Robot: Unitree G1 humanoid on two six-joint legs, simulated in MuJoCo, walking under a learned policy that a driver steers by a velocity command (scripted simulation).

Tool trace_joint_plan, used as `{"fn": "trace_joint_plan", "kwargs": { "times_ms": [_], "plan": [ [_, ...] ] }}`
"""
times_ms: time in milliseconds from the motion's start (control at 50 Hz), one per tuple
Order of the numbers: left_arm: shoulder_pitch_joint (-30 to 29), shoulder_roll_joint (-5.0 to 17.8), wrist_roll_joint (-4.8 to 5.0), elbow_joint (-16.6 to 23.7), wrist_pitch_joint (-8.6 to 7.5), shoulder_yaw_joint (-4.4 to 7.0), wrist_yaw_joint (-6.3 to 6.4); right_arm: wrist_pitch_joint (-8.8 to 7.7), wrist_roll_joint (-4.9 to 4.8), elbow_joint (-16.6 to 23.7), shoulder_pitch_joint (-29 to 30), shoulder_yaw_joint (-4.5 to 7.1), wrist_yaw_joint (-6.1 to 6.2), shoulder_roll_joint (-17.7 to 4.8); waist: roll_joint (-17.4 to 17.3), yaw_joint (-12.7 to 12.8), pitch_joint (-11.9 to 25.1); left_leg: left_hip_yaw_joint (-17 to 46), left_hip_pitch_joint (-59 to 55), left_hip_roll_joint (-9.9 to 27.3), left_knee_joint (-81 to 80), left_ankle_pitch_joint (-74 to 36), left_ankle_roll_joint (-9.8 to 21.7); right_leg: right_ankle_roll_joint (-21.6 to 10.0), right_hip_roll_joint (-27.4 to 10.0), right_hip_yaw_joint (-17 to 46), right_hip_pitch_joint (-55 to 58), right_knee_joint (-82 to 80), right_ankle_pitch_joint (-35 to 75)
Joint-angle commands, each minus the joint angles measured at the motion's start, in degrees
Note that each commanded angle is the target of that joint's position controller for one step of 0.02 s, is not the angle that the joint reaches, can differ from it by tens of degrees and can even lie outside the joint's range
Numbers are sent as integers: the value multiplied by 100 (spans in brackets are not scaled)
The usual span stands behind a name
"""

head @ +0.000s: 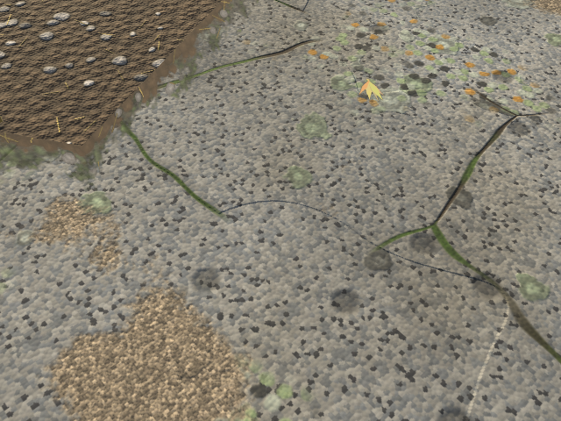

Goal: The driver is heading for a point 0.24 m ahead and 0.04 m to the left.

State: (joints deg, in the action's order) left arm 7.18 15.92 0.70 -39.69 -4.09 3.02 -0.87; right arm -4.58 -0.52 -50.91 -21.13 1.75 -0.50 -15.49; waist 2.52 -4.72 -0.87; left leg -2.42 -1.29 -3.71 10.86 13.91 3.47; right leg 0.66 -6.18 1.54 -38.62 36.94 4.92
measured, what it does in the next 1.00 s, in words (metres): walks ahead: right foot, then left foot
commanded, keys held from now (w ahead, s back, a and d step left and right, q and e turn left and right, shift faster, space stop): no key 1.00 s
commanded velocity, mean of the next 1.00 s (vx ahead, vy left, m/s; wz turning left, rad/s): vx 0.11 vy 0.00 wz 0.00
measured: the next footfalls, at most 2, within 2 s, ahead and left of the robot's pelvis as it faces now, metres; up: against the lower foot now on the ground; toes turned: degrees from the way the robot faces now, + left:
right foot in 0.14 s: +0.28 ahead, -0.13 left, +0.00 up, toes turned -1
left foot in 0.50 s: +0.28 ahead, +0.11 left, +0.00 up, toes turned +0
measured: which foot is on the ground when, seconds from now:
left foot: down 0.00-0.16, up 0.18-0.48, down 0.50-1.00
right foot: up 0.00-0.12, down 0.14-1.00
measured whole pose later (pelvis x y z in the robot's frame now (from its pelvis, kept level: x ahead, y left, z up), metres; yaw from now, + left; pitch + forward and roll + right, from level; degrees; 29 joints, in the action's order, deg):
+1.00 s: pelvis +0.25 +0.00 -0.01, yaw +0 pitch -2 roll +0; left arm 7.4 14.7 0.0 -60.1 0.9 2.0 1.8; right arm -0.2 0.2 -54.8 -9.4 1.6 1.3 -13.8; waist -0.2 0.3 -2.5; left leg -0.1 10.5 0.3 28.2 16.2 0.1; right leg 1.0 -1.0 -0.8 -10.0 27.1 -15.5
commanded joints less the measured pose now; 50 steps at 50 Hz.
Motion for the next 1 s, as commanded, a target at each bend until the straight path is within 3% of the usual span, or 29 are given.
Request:
{"fn": "trace_joint_plan", "kwargs": {
  "times_ms": [20,80,100,120,140,160,180,200,220,240,260,280,300,340,380,420,480,500,520,540,560,580,640,720,840,1000],
  "plan": [
    [-932,205,17,620,-163,-5,-128,37,-28,153,-209,232,57,-1014,-481,-97,-555,611,189,1554,-264,-1851,736,-77,218,-185,17,-614,223],
    [-750,377,-46,613,-225,60,-229,162,-1,104,-208,266,106,-1100,-717,153,-243,588,-273,1628,492,-3433,516,-322,492,-222,600,-937,-115],
    [-372,536,-84,494,-232,126,-219,180,-3,142,-109,288,126,-1171,-843,370,60,590,-377,1573,942,-4270,423,-429,660,-293,1111,-934,-241],
    [373,720,-119,254,-245,222,-183,210,-14,197,80,283,137,-1176,-794,804,524,441,-295,1344,1804,-4813,257,-586,794,-414,2072,-1169,102],
    [1024,1008,-190,95,-236,291,-113,196,50,288,34,216,145,-1019,-533,1066,1181,313,417,1046,2957,-4012,11,-818,295,-74,3536,-986,1647],
    [1439,1443,-356,64,-176,329,-50,117,196,385,-623,37,102,-464,783,836,2171,187,2424,283,5224,-541,-389,-1760,-1363,1814,5859,-378,3855],
    [1609,1056,-242,1,-111,233,-68,60,73,105,-1151,-2,32,-464,1146,841,3143,1038,3166,-157,6420,2661,-527,-2395,-2003,3146,6522,-659,4033],
    [1274,865,-124,51,-25,189,-68,67,-99,132,-710,169,6,-1056,508,938,2610,1265,3362,205,6652,2451,-504,-2108,-1655,2462,5765,-911,3141],
    [744,712,-63,74,8,129,-49,108,-147,332,-104,171,30,-1019,254,797,1678,923,3620,490,6373,2121,-525,-1823,-1328,1795,4874,-1163,2532],
    [347,511,-55,52,14,54,-51,184,-77,378,187,161,84,-886,-108,614,1040,750,3574,701,5919,1808,-586,-1666,-1054,1415,3928,-1478,2120],
    [100,384,-106,38,-5,11,-56,296,3,379,205,185,139,-835,-89,415,757,746,3095,880,5469,1513,-612,-1526,-878,1119,3113,-1725,1882],
    [-94,418,-187,-13,-11,25,-75,405,24,322,-7,156,171,-657,127,213,682,660,2499,890,5112,1253,-680,-1502,-746,887,2463,-1950,1683],
    [-268,446,-233,-54,-30,37,-93,480,40,269,-180,121,205,-503,266,93,644,562,2092,870,4687,1156,-735,-1510,-639,656,2035,-2078,1625],
    [-391,495,-260,-176,-51,53,-76,531,92,288,-131,83,263,-401,410,73,714,483,1700,849,3866,868,-761,-1505,-532,386,1821,-2134,1574],
    [-317,577,-222,-324,-3,73,-25,561,101,331,104,100,279,-485,398,201,845,464,1481,847,3286,186,-705,-1445,-549,398,1902,-2216,681],
    [-303,603,-194,-450,77,60,12,601,100,368,338,141,275,-572,345,270,711,431,1283,810,2865,-171,-625,-1324,-521,484,1770,-2315,-873],
    [-287,333,-150,-619,160,-67,28,586,212,429,557,161,266,-552,197,205,276,398,789,755,1816,-576,-412,-817,-167,500,1397,-2188,-2946],
    [-76,206,-185,-724,169,-121,27,560,234,522,639,171,285,-692,-58,272,124,754,757,1068,1368,-889,-292,-538,42,425,1370,-1962,-3235],
    [340,254,-205,-784,174,-90,33,550,168,573,910,261,317,-1141,-777,692,-53,985,1155,1277,1305,-515,-100,-297,466,104,1457,-1745,-3119],
    [277,248,-210,-836,215,-98,78,524,145,495,987,236,280,-891,-1090,646,-24,952,1843,1130,1082,605,-62,-158,583,-161,2168,-1532,-2576],
    [150,346,-189,-850,253,-75,114,479,172,490,1046,164,247,-620,-1028,594,-103,898,2108,1010,947,922,-153,-131,564,-163,2460,-1390,-2256],
    [136,341,-166,-898,289,-69,152,429,190,466,1116,132,222,-534,-984,610,-87,837,2128,957,953,678,-258,-170,523,-142,2589,-1328,-2021],
    [194,403,-168,-1068,321,-51,188,297,122,351,1010,127,196,-558,-738,545,147,697,1645,870,1254,-534,-324,-230,436,-57,2680,-1292,-1384],
    [98,397,-98,-1276,316,-39,187,301,89,209,942,125,215,-575,-469,463,351,597,1238,811,1482,-1463,-248,-188,404,-62,2796,-1210,-747],
    [90,434,-74,-1608,413,-15,239,351,74,31,1036,121,203,-545,-279,481,332,530,1119,752,1479,-1837,-185,-135,384,-72,2987,-1184,-443],
    [53,498,-73,-1940,469,-3,296,397,76,-227,1116,123,205,-509,-284,506,218,458,1086,678,1365,-1705,-179,-101,363,-82,3052,-1250,-543]
  ]
}}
